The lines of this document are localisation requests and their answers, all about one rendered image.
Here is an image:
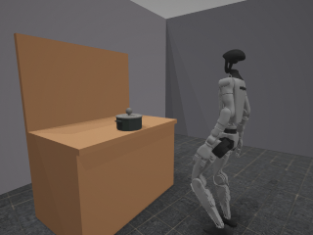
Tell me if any lid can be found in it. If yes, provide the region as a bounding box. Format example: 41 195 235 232
115 114 142 119

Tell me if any table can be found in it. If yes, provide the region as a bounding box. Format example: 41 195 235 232
14 33 177 235

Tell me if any right robot hand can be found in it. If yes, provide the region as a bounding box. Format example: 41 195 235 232
230 139 243 158

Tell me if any robot right upper arm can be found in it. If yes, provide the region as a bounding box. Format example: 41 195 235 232
243 94 250 117

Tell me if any pot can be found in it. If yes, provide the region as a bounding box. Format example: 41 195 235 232
115 117 142 131

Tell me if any right robot forearm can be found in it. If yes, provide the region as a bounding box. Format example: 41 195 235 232
236 115 249 139

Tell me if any left robot forearm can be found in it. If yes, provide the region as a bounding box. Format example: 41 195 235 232
204 108 231 148

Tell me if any robot left upper arm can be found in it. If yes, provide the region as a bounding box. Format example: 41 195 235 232
218 77 235 119

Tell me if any robot left thigh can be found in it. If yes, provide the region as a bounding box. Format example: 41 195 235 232
191 139 231 187

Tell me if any left robot hand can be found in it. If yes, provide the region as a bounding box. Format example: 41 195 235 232
192 144 212 171

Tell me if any humanoid robot torso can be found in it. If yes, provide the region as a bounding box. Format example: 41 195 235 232
218 75 246 151

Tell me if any knob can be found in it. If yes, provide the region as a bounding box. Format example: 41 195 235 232
125 108 133 115

